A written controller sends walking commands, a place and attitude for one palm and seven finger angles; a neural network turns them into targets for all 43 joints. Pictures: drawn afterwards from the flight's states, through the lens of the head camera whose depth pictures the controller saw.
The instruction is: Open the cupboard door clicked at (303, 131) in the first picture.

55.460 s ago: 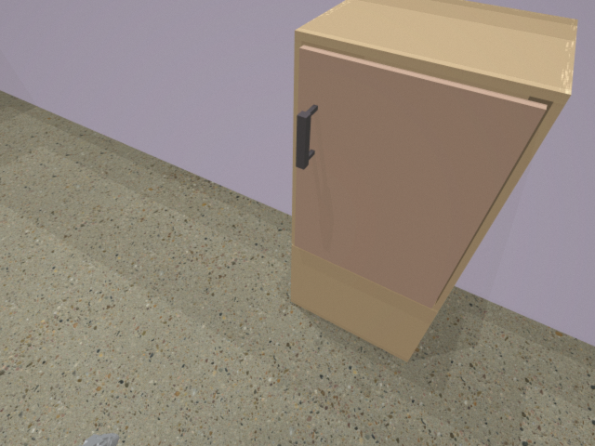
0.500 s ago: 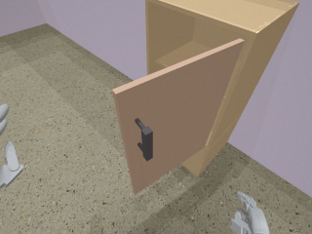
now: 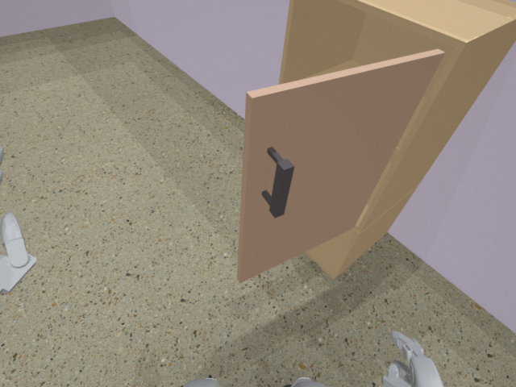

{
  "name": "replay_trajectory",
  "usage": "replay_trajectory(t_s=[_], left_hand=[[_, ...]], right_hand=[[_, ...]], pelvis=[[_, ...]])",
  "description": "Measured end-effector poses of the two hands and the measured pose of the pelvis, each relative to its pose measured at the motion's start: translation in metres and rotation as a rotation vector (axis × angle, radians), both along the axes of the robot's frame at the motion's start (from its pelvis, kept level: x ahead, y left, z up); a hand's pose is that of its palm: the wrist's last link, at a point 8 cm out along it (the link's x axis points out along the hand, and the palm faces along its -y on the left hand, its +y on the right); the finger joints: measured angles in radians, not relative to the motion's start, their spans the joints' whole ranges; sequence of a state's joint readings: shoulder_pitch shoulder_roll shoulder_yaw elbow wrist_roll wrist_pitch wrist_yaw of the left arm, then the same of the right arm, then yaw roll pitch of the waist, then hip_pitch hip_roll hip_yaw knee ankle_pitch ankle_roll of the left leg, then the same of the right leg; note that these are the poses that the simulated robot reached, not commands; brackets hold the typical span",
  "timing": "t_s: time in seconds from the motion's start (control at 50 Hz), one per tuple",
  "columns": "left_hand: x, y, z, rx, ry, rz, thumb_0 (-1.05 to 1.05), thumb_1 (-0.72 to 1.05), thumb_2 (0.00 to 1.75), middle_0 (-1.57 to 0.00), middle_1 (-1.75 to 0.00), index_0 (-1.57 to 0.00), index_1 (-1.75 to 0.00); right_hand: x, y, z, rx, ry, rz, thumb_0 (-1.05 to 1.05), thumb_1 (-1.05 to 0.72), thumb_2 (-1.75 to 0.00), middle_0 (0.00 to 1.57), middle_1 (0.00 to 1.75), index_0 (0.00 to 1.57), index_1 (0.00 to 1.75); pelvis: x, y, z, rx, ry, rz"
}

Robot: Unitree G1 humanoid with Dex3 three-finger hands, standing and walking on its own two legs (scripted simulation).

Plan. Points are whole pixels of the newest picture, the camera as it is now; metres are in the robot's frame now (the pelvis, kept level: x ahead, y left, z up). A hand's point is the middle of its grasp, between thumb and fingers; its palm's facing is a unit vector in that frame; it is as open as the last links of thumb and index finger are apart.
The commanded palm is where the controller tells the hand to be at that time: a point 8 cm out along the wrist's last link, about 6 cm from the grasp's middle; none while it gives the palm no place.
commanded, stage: stop stepping back and stand still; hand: left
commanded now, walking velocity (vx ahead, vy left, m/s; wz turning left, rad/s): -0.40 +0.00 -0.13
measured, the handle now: (274, 183) +0.45 +0.01 +0.06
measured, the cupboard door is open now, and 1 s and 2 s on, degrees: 79 79 79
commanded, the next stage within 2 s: let the arm hang, fingers relaxed in 1.96 s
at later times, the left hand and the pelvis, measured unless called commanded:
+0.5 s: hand out of the picture +0.09 +0.23 +0.20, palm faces +0.25 -0.81 -0.53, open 7.4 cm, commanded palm +0.05 +0.28 +0.20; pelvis -0.13 +0.00 +0.02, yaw -8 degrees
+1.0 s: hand out of the picture +0.05 +0.20 +0.22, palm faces +0.33 -0.75 -0.58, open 7.4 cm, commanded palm +0.03 +0.24 +0.20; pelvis -0.16 -0.03 +0.02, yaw -10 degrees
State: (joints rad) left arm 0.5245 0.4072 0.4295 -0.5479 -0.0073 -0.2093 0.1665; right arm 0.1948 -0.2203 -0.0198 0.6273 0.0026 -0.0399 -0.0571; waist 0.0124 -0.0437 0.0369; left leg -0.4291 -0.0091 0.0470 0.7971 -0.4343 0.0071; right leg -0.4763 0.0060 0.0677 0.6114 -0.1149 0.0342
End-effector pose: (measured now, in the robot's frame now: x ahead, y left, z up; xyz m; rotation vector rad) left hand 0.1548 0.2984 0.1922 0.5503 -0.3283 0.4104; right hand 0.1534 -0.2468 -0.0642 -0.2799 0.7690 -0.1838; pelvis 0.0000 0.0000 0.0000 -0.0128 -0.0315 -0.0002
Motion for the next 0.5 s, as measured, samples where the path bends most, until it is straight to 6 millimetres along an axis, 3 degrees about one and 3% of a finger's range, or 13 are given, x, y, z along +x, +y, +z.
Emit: replay_trajectory(t_s=[0.06, 0.14, 0.28, 0.38, 0.46, 0.5], left_hand=[[-0.007, 0.011, -0.001, -0.005, -0.023, -0.011, 0.01, 0.89, 0.89, -0.22, -0.31, -0.21, -0.30], [-0.020, 0.021, 0.016, -0.002, -0.045, -0.018, 0.01, 0.89, 0.89, -0.22, -0.31, -0.21, -0.30], [-0.043, 0.007, 0.038, -0.034, -0.068, -0.120, 0.01, 0.89, 0.89, -0.21, -0.31, -0.21, -0.30], [-0.058, -0.007, 0.036, -0.031, 0.020, -0.145, 0.01, 0.89, 0.89, -0.21, -0.31, -0.21, -0.30], [-0.083, -0.025, 0.029, 0.077, 0.083, -0.186, 0.01, 0.89, 0.89, -0.21, -0.31, -0.21, -0.30], [-0.095, -0.030, 0.032, 0.084, 0.087, -0.203, 0.01, 0.89, 0.89, -0.21, -0.31, -0.21, -0.30]], right_hand=[[-0.013, 0.011, 0.005, -0.032, -0.025, 0.010, 0.01, -0.91, -0.89, 0.20, 0.30, 0.20, 0.30], [-0.036, 0.031, 0.015, 0.009, -0.032, 0.002, 0.01, -0.91, -0.89, 0.20, 0.30, 0.20, 0.30], [-0.077, 0.049, 0.037, 0.061, -0.054, -0.016, 0.01, -0.91, -0.89, 0.20, 0.30, 0.21, 0.30], [-0.105, 0.042, 0.041, 0.078, -0.080, -0.026, 0.01, -0.90, -0.89, 0.20, 0.30, 0.21, 0.30], [-0.130, 0.021, 0.020, 0.081, -0.102, -0.039, 0.00, -0.90, -0.89, 0.20, 0.30, 0.21, 0.30], [-0.149, 0.010, 0.010, 0.077, -0.055, -0.067, 0.00, -0.90, -0.89, 0.20, 0.30, 0.21, 0.30]], pelvis=[[-0.020, 0.009, 0.000, -0.024, -0.003, 0.011], [-0.040, 0.015, 0.014, -0.071, 0.015, -0.015], [-0.068, 0.015, 0.033, -0.080, 0.073, -0.078], [-0.096, 0.007, 0.037, -0.050, 0.093, -0.078], [-0.125, 0.001, 0.016, 0.022, 0.078, -0.133], [-0.128, 0.001, 0.016, 0.000, 0.053, -0.142]])
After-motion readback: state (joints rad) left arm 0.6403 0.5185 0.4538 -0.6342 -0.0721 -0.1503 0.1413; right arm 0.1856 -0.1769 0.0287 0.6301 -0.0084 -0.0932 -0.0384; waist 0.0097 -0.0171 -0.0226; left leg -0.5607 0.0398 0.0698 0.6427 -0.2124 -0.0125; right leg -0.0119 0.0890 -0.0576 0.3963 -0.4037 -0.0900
